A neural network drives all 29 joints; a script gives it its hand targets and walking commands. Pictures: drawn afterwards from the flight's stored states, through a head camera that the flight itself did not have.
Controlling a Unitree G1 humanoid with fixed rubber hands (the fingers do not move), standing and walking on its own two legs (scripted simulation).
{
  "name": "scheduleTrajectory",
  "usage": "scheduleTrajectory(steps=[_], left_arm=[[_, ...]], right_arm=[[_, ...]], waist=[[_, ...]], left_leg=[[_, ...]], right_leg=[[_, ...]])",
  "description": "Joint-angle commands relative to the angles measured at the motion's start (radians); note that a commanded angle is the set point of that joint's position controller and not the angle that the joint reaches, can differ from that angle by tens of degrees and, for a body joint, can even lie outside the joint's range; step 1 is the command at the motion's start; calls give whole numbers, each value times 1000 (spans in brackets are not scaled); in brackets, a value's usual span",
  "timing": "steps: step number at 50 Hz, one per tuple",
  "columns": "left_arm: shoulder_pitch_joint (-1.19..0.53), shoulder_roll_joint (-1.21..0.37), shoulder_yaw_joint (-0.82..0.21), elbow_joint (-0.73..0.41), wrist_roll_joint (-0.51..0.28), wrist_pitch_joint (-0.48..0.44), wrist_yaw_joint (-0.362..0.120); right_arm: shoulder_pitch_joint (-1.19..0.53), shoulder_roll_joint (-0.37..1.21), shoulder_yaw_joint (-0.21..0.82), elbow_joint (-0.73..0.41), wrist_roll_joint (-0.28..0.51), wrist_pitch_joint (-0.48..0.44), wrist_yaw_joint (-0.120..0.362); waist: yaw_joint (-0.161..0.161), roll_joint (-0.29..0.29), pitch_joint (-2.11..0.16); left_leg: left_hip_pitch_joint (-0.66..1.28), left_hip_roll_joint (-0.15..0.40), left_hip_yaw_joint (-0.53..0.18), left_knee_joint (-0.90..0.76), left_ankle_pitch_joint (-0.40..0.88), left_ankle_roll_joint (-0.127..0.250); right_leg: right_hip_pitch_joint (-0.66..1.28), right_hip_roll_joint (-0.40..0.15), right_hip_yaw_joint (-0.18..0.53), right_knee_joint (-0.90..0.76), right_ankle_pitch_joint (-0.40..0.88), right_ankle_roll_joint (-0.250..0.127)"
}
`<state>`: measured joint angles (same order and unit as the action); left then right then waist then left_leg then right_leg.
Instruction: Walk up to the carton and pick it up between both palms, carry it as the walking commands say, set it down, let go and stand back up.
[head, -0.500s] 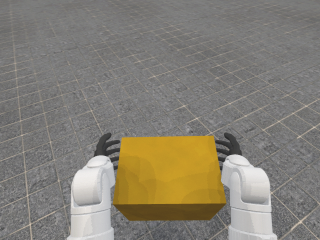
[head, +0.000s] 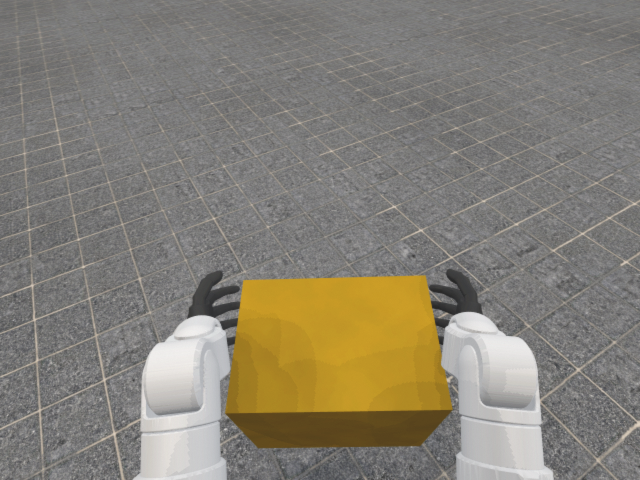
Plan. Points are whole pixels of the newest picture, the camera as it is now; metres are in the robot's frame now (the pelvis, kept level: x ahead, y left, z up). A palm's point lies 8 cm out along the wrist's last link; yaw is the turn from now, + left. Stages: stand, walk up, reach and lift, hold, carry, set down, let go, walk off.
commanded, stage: carry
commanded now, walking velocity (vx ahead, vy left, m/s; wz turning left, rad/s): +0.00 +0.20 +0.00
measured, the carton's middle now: (336, 367) +0.29 -0.01 +0.00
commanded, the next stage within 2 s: none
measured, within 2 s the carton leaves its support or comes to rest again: neither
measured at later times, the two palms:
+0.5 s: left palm (78, 379) +0.24 +0.26 +0.09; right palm (365, 377) +0.23 -0.04 +0.09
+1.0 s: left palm (61, 402) +0.21 +0.27 +0.09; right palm (361, 396) +0.21 -0.03 +0.09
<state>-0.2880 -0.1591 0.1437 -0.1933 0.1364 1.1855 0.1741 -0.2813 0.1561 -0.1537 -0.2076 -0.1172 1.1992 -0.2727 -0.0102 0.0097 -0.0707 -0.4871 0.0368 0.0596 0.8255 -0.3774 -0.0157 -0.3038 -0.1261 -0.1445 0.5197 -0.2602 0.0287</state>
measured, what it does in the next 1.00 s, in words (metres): steps to the left: left foot, then right foot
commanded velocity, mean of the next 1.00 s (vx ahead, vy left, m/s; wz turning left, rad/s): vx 0.00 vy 0.04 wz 0.00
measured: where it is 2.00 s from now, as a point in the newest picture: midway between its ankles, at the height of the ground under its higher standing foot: outside the picture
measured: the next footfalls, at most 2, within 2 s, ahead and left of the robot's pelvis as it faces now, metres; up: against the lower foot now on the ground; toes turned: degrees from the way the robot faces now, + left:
left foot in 0.10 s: +0.05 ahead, +0.19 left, +0.00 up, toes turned +8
right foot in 0.36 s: -0.01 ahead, -0.01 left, +0.00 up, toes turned -6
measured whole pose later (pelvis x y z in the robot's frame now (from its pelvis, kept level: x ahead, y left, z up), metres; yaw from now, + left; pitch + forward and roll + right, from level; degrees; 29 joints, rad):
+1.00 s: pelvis -0.07 +0.13 +0.00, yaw -1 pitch +2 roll -1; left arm -0.29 -0.16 0.16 -0.14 0.16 1.20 0.17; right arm -0.29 0.16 -0.16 -0.15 -0.14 1.21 -0.25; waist 0.01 0.02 -0.12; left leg -0.38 0.01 0.19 0.46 -0.13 0.10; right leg -0.31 -0.03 -0.09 0.51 -0.23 0.00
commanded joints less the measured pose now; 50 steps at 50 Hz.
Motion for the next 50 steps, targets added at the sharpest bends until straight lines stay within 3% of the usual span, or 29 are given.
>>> scheduleTrajectory(steps=[1,3,4,5,6,7,9,11,14,16,17,18,19,20,21,24,26,29,32,43,50], left_arm=[[-440,-985,-678,-13,-423,5,-351],[-415,-979,-679,-4,-407,8,-343],[-401,-976,-679,-7,-400,10,-340],[-397,-972,-680,-13,-393,9,-337],[-402,-972,-691,-18,-394,11,-337],[-468,-971,-710,-46,-412,11,-342],[-506,-1013,-739,-58,-443,8,-347],[-528,-1031,-749,-73,-465,5,-352],[-516,-1014,-744,-70,-480,13,-357],[-481,-1003,-730,-38,-474,23,-362],[-472,-998,-726,-29,-474,27,-365],[-463,-994,-725,-21,-473,31,-369],[-417,-992,-706,19,-449,28,-371],[-420,-994,-700,29,-445,22,-374],[-451,-995,-697,15,-451,19,-376],[-476,-989,-691,26,-438,17,-364],[-477,-984,-688,39,-424,18,-356],[-508,-985,-696,37,-423,20,-353],[-527,-995,-702,35,-430,21,-351],[-520,-1006,-693,57,-433,25,-357],[-519,-998,-693,55,-434,22,-359]], right_arm=[[-539,992,734,-7,472,11,449],[-510,990,730,16,472,17,452],[-503,989,731,16,473,19,455],[-496,995,728,18,474,21,459],[-487,992,706,34,464,16,465],[-474,1002,683,53,452,8,468],[-488,1013,668,37,449,1,461],[-479,1012,663,23,428,-8,454],[-480,991,672,-21,414,-11,443],[-473,965,671,-21,399,-5,437],[-472,955,672,-17,396,-3,436],[-473,950,671,-10,395,-1,435],[-464,962,684,-1,396,8,437],[-495,982,697,-6,410,11,439],[-520,997,713,-17,426,10,443],[-550,991,706,9,446,16,460],[-541,979,693,43,443,22,470],[-541,986,680,65,441,25,478],[-543,993,671,71,439,23,481],[-546,983,675,57,426,22,478],[-552,982,689,44,429,19,468]], waist=[[21,-243,-230],[9,-230,-248],[9,-182,-265],[9,-83,-308],[12,142,-328],[-8,297,-318],[-8,246,-302],[0,208,-296],[2,159,-311],[14,128,-311],[17,85,-303],[16,21,-305],[11,-115,-269],[2,-149,-224],[-5,-141,-216],[1,-22,-245],[6,25,-240],[1,59,-209],[1,85,-232],[6,50,-231],[6,6,-227]], left_leg=[[49,-9,33,-113,-12,-18],[164,-18,94,-353,130,-17],[260,-3,91,-449,201,-14],[393,80,10,-462,282,-7],[446,262,-176,-432,674,59],[429,283,-191,-403,801,149],[398,265,-166,-389,783,193],[354,236,-118,-411,571,183],[327,229,-122,-454,390,172],[303,214,-112,-448,305,149],[281,199,-97,-418,290,121],[208,182,-91,-366,287,78],[165,106,-26,-314,235,19],[210,100,2,-326,157,19],[261,103,-3,-344,198,27],[331,148,-85,-419,303,45],[273,195,-152,-514,191,63],[218,208,-172,-596,4,68],[233,213,-167,-617,-32,70],[201,167,-117,-590,-109,75],[211,138,-91,-522,-17,76]], right_leg=[[157,-211,101,-89,557,-125],[142,-186,65,-25,488,-83],[105,-162,53,14,405,-39],[20,-141,43,83,261,3],[-130,-37,-21,162,-31,61],[-177,23,-16,252,-342,62],[-204,46,37,450,-390,25],[-185,40,47,444,-289,9],[-81,63,28,259,-236,-2],[52,70,2,-9,-102,-11],[128,53,14,-145,9,-11],[224,-28,110,-185,58,-16],[171,-164,254,-188,74,-60],[63,-196,227,-171,144,-85],[1,-166,184,-167,96,-71],[-45,-40,76,-80,-99,-29],[-4,1,63,-28,-120,-15],[12,24,54,8,-138,-16],[23,48,38,23,-129,-28],[25,67,86,-43,-88,-74],[-17,45,141,-88,-63,-82]])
